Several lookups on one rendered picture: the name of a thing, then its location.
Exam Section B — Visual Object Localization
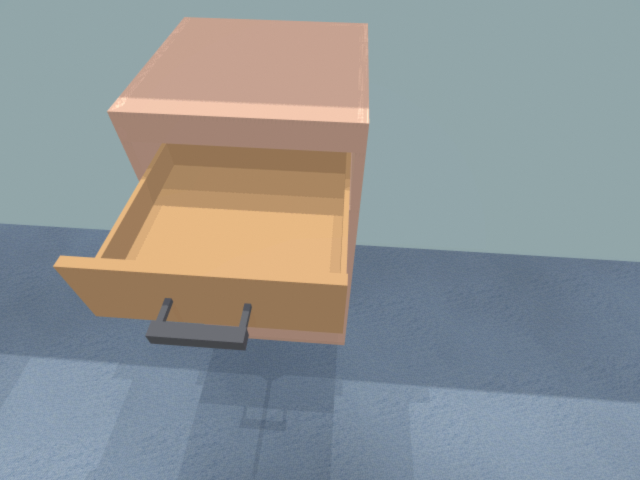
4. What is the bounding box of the drawer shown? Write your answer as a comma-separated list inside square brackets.
[53, 143, 351, 334]

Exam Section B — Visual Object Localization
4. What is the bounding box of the handle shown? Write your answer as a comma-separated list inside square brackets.
[145, 298, 252, 351]

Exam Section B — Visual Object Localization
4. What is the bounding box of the cabinet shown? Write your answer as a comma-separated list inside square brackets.
[107, 17, 369, 345]

